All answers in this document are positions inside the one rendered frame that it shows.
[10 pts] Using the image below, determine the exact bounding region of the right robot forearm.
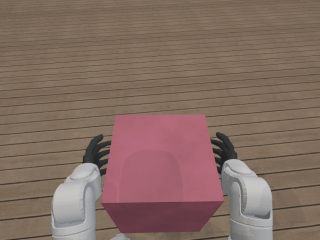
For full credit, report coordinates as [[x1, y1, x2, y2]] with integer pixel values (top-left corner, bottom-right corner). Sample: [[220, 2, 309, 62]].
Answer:
[[221, 159, 273, 240]]

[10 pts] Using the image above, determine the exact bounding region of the robot right hand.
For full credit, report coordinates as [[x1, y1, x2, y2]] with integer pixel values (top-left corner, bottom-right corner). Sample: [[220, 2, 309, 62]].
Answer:
[[210, 132, 238, 175]]

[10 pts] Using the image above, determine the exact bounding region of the carton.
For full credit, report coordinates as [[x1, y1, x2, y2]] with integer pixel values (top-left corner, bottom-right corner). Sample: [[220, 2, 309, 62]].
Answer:
[[101, 114, 224, 233]]

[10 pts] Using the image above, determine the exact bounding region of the left robot forearm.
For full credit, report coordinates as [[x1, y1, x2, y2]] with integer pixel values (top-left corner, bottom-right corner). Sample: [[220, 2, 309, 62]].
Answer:
[[51, 163, 102, 240]]

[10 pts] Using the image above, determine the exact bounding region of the robot left hand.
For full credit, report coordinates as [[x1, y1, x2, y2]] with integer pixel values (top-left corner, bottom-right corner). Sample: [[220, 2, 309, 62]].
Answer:
[[82, 134, 112, 177]]

